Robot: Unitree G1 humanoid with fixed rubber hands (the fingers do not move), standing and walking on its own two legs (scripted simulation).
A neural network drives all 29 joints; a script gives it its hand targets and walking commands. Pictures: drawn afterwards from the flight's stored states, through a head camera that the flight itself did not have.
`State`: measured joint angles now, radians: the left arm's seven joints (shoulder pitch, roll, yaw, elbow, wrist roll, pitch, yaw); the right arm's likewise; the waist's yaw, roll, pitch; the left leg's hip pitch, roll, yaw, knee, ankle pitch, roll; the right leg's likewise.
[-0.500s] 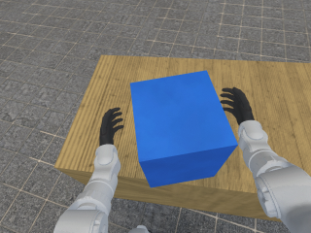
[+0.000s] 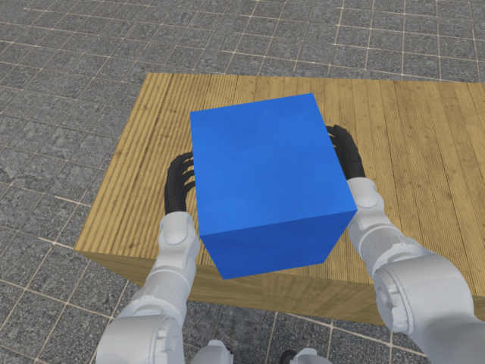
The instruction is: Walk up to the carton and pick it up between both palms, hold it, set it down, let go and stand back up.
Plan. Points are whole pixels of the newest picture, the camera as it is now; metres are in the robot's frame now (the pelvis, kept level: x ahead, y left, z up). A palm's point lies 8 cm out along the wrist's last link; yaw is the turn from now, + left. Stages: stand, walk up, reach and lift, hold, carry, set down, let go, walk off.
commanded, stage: reach and lift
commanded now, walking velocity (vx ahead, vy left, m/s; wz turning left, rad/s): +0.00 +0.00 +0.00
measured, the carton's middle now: (263, 195) +0.39 +0.03 -0.01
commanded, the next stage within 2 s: none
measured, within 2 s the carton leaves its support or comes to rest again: leaves its support in 1.60 s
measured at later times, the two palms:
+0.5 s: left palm (177, 201) +0.36 +0.17 +0.00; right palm (345, 174) +0.43 -0.11 +0.01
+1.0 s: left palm (177, 201) +0.36 +0.17 +0.01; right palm (344, 174) +0.42 -0.11 +0.02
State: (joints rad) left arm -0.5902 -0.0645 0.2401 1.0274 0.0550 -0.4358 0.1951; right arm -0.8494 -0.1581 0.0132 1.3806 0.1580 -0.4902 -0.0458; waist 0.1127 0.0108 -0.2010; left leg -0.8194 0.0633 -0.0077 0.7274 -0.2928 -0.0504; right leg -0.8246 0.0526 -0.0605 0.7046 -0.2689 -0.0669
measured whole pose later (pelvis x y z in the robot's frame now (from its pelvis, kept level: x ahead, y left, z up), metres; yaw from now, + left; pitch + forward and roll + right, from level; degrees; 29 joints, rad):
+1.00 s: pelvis -0.01 -0.01 -0.01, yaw +2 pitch +20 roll +0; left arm -0.65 -0.04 0.29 1.12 0.08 -0.47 0.21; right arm -0.87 -0.09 -0.18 1.37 -0.07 -0.41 -0.09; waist 0.06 0.02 -0.20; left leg -0.83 0.04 -0.04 0.79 -0.31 -0.06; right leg -0.83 0.03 -0.10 0.79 -0.32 -0.08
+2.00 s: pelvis +0.01 +0.01 +0.04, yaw +1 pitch +16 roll +0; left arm -0.51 -0.09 0.31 0.96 0.23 -0.49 0.19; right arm -0.65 -0.02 -0.31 1.21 -0.27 -0.54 -0.13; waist 0.06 -0.01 -0.14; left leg -0.52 0.05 -0.02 0.37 -0.13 -0.04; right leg -0.50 0.05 -0.07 0.33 -0.11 -0.06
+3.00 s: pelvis +0.02 +0.04 +0.04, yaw +3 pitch -3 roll -1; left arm -0.41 -0.08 0.14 0.14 0.25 0.42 0.10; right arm -0.48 -0.03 -0.04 0.52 0.11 0.14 -0.17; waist -0.04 -0.05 0.03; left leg -0.11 0.01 -0.02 0.37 -0.20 0.00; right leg -0.06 0.01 -0.07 0.26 -0.14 -0.01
